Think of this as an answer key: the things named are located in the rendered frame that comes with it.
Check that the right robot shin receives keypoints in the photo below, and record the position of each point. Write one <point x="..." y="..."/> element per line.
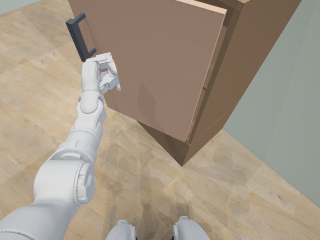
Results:
<point x="183" y="218"/>

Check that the robot left upper arm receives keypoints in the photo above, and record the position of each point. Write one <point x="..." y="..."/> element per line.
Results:
<point x="61" y="187"/>

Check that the robot left forearm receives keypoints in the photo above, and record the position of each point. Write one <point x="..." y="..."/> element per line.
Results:
<point x="84" y="138"/>

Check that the left robot hand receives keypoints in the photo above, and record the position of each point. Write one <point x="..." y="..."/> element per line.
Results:
<point x="93" y="80"/>

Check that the right robot thigh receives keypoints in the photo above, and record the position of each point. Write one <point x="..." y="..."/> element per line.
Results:
<point x="188" y="229"/>

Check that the handle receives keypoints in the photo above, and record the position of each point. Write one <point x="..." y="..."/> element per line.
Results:
<point x="75" y="32"/>

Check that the cupboard door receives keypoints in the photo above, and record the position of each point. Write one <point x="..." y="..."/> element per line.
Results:
<point x="162" y="50"/>

